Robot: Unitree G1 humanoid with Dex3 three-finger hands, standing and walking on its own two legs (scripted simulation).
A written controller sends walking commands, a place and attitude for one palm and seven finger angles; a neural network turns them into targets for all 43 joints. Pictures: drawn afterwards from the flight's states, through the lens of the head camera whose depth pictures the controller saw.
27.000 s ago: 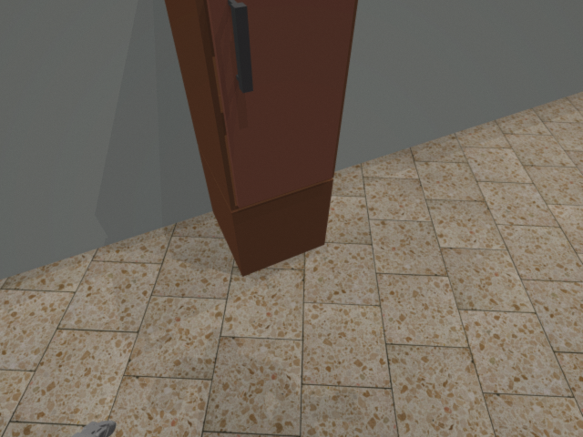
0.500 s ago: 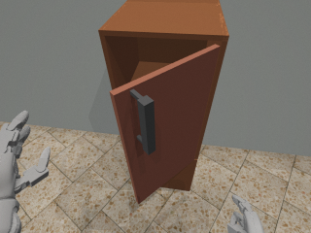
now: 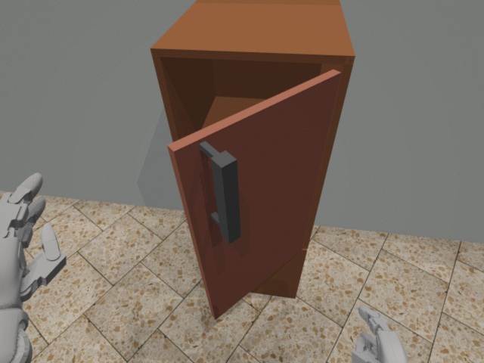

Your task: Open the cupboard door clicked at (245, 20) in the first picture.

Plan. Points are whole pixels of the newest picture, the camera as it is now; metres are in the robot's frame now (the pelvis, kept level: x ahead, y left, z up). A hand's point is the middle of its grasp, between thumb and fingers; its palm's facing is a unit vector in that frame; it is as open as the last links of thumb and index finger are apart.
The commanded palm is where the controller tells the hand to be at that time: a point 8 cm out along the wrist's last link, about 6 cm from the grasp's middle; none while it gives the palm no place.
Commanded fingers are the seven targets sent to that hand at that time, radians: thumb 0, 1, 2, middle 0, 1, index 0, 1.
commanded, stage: step back with the hand held close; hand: left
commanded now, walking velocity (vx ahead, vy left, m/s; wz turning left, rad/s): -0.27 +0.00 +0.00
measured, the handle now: (219, 194) +0.32 +0.08 +0.15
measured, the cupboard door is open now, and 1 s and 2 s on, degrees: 48 48 48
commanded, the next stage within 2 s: stop stepping back and stand still in 1.10 s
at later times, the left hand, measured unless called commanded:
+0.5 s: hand (20, 304) +0.13 +0.27 +0.15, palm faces +0.37 -0.78 -0.50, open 7.4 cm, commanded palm +0.07 +0.32 +0.17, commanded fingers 0.00 0.90 0.90 -0.20 -0.30 -0.20 -0.30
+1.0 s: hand out of the picture +0.04 +0.28 +0.16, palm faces +0.41 -0.78 -0.46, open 7.5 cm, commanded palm -0.01 +0.32 +0.17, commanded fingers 0.00 0.90 0.90 -0.20 -0.30 -0.20 -0.30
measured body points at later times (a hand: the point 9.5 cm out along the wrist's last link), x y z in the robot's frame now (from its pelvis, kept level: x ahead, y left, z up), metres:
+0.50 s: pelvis -0.07 +0.02 -0.01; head -0.05 +0.02 +0.44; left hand +0.11 +0.31 +0.18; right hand +0.10 -0.22 -0.09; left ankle -0.02 +0.12 -0.74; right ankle -0.03 -0.12 -0.74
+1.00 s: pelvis -0.16 +0.02 -0.02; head -0.13 +0.03 +0.43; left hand +0.02 +0.32 +0.19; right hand +0.02 -0.19 -0.10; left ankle -0.02 +0.12 -0.74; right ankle -0.22 -0.09 -0.75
